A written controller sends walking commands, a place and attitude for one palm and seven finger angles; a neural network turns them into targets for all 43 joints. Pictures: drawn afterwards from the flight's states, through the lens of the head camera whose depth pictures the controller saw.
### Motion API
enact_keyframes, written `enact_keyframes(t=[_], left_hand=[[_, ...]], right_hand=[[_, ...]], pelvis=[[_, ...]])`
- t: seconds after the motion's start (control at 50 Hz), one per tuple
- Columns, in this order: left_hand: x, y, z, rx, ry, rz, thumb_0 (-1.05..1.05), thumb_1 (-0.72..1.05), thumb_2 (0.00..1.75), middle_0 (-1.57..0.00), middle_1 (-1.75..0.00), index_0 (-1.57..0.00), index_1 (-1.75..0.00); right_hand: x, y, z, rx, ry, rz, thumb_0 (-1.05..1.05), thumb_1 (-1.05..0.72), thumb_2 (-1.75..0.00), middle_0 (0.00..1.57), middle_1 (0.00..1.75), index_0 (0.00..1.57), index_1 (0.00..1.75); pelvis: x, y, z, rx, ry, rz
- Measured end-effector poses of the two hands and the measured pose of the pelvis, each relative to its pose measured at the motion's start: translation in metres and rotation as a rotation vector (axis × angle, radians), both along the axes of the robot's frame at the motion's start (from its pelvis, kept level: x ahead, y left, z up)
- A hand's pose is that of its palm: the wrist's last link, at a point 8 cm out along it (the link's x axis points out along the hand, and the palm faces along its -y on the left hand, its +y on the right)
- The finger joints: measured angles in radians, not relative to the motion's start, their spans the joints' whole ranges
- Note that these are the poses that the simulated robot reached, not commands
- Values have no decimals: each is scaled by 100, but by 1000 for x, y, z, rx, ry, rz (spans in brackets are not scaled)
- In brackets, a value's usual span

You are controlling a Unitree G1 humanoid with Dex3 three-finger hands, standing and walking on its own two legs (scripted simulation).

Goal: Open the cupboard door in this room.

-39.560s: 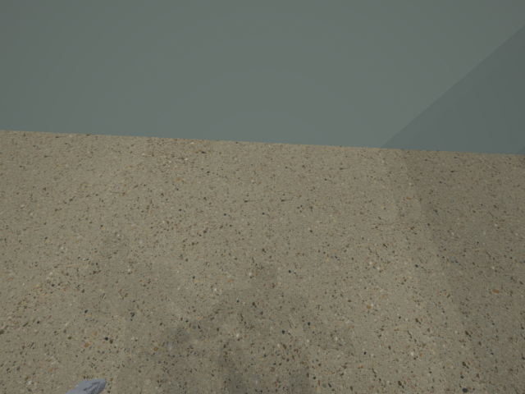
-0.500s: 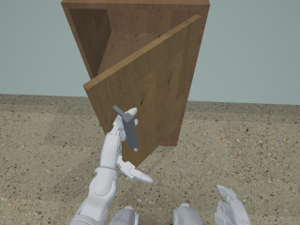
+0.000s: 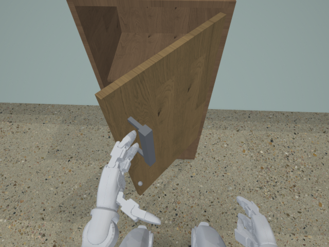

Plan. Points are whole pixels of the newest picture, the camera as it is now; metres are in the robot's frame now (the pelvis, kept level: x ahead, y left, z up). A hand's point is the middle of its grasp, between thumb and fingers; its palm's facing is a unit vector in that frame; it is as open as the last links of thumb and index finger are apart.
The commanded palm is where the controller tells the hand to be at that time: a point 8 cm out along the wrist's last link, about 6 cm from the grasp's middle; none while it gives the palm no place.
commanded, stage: slide the hand sideways off the handle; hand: left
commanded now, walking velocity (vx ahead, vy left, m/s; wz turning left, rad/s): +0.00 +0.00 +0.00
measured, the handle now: (142, 142) +0.35 +0.08 +0.05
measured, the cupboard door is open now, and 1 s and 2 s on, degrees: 50 49 49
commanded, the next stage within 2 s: draw the hand back to the body in 0.54 s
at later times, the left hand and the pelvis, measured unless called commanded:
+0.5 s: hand (114, 202) +0.21 +0.12 +0.04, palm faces +0.01 -1.00 -0.05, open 16.2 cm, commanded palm +0.18 +0.18 +0.04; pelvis +0.01 -0.02 -0.01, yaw +1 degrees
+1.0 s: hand (89, 199) +0.20 +0.15 +0.10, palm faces -0.01 -1.00 -0.08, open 16.3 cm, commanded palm +0.17 +0.21 +0.11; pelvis +0.01 -0.01 +0.02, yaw +1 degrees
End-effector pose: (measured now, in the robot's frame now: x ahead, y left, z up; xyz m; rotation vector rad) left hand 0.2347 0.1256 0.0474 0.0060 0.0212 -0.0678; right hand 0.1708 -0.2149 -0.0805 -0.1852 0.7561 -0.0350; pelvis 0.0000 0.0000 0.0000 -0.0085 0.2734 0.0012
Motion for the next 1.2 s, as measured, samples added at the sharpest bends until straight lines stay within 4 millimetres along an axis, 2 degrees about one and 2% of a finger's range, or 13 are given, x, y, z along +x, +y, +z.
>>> enact_keyframes(t=[0.36,0.56,0.68,0.76,0.94,1.16,1.2], left_hand=[[-26,25,-1,23,46,25,-2,-49,30,-17,-31,-20,-32],[-47,56,-4,43,51,68,-2,-49,30,-15,-30,-16,-31],[-44,53,-4,18,30,20,-2,-50,30,-15,-30,-15,-30],[-43,52,8,31,29,8,-2,-49,30,-15,-30,-15,-30],[-51,71,52,68,17,63,-2,-49,30,-15,-30,-15,-30],[-54,95,83,81,-4,70,-2,-46,31,-15,-30,-15,-30],[-53,101,91,171,19,108,-2,-43,33,-15,-30,-15,-30]], right_hand=[[25,-17,5,-28,-50,-12,1,-90,-90,20,30,20,30],[27,-28,-2,-53,-61,-20,1,-90,-90,20,30,20,30],[24,-27,-4,-61,-80,-21,1,-91,-90,20,30,20,30],[20,-22,1,-44,-81,-42,1,-91,-90,20,30,20,30],[11,-10,30,-12,-102,-53,1,-90,-90,21,30,20,30],[20,-13,59,-40,-165,-54,1,-90,-90,21,30,20,30],[22,-12,64,-50,-162,-60,1,-90,-90,20,30,20,30]], pelvis=[[13,-12,-5,-2,24,7],[12,-17,-13,-10,35,17],[8,-15,-17,-17,35,19],[7,-13,-13,-15,16,14],[11,-8,14,-18,-47,17],[20,-2,34,-27,-111,22],[23,-2,39,-21,-127,17]])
